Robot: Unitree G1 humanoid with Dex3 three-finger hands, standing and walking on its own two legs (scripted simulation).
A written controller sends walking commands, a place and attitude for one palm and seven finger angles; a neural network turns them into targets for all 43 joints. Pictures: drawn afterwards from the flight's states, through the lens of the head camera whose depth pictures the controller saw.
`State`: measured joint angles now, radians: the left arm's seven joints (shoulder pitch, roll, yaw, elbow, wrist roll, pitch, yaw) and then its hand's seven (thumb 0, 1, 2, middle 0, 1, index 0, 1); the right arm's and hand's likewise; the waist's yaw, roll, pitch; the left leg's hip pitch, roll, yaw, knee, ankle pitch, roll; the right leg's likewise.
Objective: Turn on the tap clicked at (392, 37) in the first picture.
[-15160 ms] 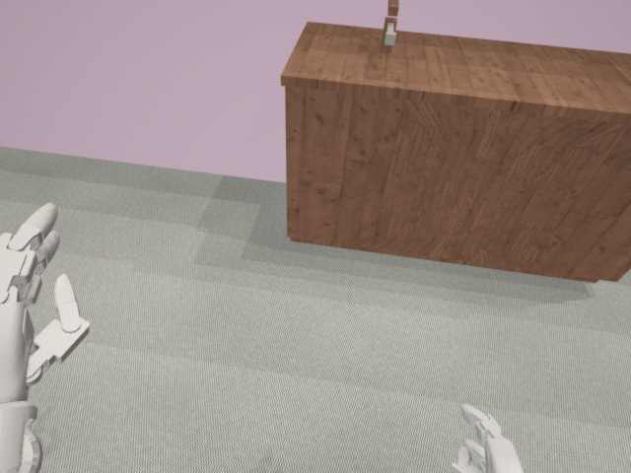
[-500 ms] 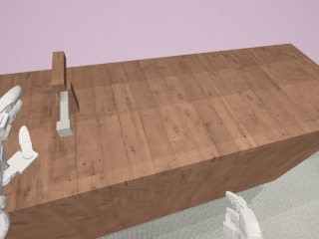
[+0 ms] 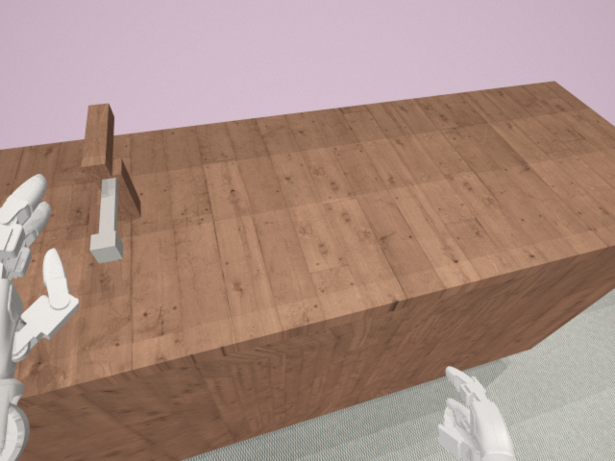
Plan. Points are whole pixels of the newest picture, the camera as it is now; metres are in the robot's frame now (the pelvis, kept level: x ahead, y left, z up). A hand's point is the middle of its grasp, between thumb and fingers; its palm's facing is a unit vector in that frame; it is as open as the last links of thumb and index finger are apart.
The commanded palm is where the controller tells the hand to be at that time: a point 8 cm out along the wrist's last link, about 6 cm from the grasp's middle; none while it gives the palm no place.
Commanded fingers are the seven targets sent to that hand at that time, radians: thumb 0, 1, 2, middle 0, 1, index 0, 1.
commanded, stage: shuffle to correct the standing spot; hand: left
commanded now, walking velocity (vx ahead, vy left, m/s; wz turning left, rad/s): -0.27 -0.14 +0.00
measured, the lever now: (107, 247) +0.33 +0.29 +0.09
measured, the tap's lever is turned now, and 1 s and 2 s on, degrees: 0 0 0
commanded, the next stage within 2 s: come to a stop and stand still in 0.12 s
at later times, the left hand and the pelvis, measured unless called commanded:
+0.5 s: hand (88, 338) +0.19 +0.22 +0.15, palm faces +0.37 -0.84 -0.39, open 7.4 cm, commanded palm +0.13 +0.26 +0.17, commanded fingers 0.00 0.90 0.90 -0.20 -0.30 -0.20 -0.30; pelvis -0.03 -0.02 -0.01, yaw +0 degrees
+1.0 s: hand (7, 339) +0.18 +0.28 +0.16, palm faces +0.44 -0.84 -0.32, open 7.4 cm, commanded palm +0.12 +0.30 +0.17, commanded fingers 0.00 0.90 0.90 -0.20 -0.30 -0.20 -0.30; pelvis -0.04 +0.02 -0.01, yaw +0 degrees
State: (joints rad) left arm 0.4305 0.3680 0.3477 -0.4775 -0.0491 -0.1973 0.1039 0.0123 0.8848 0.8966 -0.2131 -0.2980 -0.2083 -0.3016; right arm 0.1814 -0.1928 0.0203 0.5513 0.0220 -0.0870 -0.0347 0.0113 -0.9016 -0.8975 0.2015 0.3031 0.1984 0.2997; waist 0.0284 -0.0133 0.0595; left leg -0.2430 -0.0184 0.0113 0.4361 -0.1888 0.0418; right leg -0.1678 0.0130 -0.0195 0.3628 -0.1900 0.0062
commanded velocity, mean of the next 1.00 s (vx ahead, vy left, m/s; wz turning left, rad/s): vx -0.06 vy -0.01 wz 0.00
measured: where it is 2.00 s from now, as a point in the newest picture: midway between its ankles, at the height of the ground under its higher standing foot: outside the picture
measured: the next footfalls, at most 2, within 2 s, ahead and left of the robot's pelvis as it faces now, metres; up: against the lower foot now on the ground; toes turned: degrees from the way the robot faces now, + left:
left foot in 0.46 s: +0.00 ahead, +0.08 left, +0.00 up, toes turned -1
